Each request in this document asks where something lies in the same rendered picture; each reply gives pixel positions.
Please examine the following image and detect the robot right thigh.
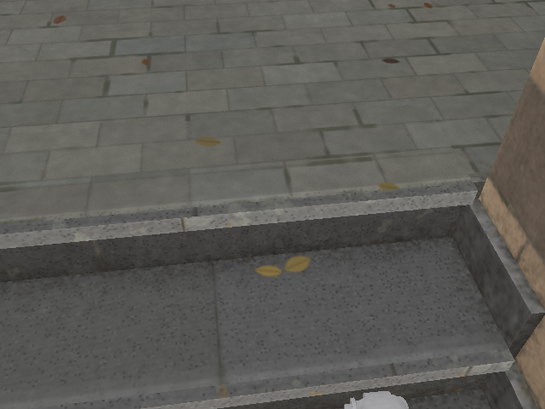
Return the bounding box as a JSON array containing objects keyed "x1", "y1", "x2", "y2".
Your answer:
[{"x1": 344, "y1": 391, "x2": 408, "y2": 409}]

